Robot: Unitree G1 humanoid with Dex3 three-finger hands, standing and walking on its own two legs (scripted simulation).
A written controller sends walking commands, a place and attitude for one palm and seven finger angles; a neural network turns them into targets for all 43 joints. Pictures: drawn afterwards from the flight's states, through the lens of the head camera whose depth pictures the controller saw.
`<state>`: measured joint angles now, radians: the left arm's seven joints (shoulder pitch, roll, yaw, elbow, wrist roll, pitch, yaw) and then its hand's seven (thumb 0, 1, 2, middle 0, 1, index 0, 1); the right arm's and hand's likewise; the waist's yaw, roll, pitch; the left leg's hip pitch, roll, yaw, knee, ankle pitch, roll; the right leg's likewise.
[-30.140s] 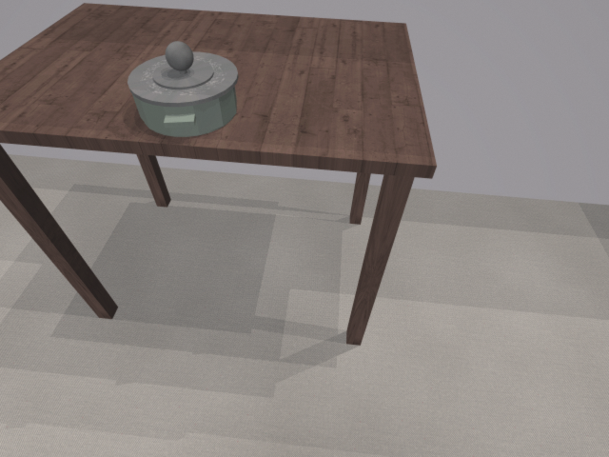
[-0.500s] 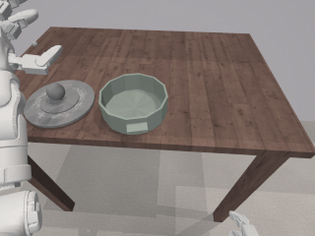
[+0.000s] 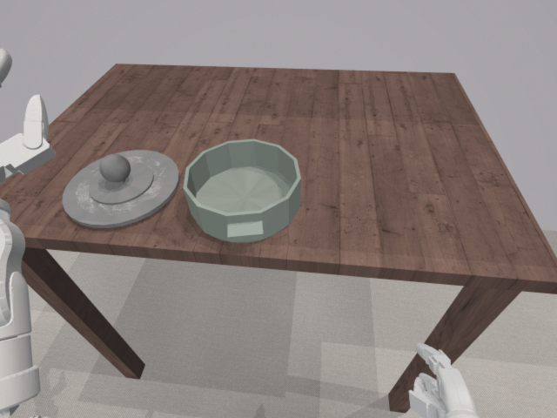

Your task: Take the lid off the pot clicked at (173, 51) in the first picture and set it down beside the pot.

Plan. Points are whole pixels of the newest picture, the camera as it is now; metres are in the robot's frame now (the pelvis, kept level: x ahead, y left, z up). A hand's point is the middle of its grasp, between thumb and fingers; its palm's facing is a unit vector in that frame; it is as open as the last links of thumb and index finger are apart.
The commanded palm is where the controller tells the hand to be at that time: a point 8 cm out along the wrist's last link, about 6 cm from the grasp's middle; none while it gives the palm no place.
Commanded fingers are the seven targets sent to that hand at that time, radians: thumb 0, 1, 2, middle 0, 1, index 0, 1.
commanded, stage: draw the hand back to the body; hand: left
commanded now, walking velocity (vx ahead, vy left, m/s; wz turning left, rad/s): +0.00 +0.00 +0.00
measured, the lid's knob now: (115, 168) +0.47 +0.34 +0.11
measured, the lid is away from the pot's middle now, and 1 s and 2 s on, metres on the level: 0.23 0.23 0.23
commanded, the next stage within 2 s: step back with the hand held close in 0.98 s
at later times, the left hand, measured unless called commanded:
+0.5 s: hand out of the picture +0.22 +0.27 +0.29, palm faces +0.48 -0.85 -0.19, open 7.5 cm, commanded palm +0.16 +0.30 +0.28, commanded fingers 0.00 0.90 0.90 -0.20 -0.30 -0.20 -0.30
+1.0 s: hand out of the picture +0.16 +0.27 +0.28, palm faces +0.51 -0.82 -0.27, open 7.5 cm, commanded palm +0.11 +0.31 +0.27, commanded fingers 0.00 0.90 0.90 -0.20 -0.30 -0.20 -0.30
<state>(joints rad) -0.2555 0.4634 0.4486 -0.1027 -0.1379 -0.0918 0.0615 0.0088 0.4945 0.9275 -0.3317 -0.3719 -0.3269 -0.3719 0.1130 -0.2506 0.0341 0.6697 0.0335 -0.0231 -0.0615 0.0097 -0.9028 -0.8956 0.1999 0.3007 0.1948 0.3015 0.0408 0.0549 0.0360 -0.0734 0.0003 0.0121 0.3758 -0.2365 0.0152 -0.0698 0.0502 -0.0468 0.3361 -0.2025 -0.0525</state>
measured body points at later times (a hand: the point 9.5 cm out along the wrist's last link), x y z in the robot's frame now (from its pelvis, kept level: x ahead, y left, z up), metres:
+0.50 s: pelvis -0.01 +0.02 +0.00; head -0.04 +0.00 +0.45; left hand +0.19 +0.31 +0.30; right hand +0.18 -0.20 -0.09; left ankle -0.02 +0.11 -0.75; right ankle -0.01 -0.08 -0.75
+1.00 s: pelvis -0.02 +0.03 +0.00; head -0.05 +0.02 +0.45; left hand +0.13 +0.31 +0.29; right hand +0.19 -0.17 -0.08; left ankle -0.02 +0.11 -0.75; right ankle -0.01 -0.08 -0.75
